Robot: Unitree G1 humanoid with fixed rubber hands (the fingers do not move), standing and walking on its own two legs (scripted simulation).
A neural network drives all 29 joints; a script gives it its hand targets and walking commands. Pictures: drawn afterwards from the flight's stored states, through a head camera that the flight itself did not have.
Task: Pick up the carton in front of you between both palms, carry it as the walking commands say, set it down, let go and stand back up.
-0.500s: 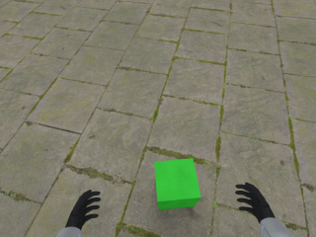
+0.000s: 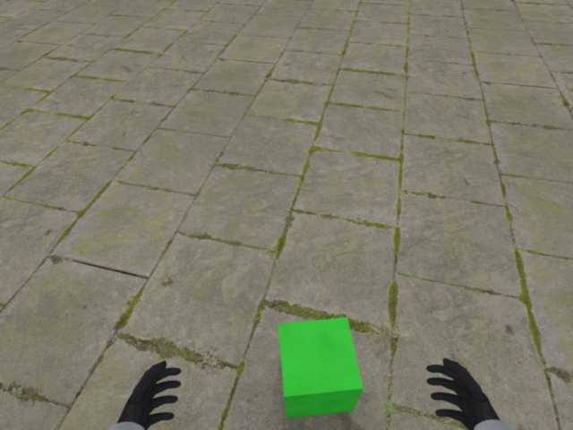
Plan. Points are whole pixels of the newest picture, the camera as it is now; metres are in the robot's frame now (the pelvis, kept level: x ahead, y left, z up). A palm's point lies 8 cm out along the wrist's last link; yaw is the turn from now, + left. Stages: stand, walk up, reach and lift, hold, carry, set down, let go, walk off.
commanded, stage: stand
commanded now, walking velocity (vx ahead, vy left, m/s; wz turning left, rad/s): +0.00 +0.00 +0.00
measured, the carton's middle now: (316, 368) +0.41 -0.06 -0.65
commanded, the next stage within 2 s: none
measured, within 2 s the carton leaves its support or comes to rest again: neither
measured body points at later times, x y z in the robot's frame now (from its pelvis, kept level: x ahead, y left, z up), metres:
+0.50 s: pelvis +0.02 +0.00 +0.00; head +0.03 +0.00 +0.45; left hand +0.16 +0.28 -0.10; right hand +0.16 -0.29 -0.09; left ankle -0.03 +0.12 -0.74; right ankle +0.00 -0.13 -0.74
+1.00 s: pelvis +0.01 +0.00 +0.00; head +0.00 +0.00 +0.45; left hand +0.13 +0.30 -0.10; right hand +0.13 -0.30 -0.10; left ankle -0.03 +0.12 -0.74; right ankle +0.00 -0.13 -0.74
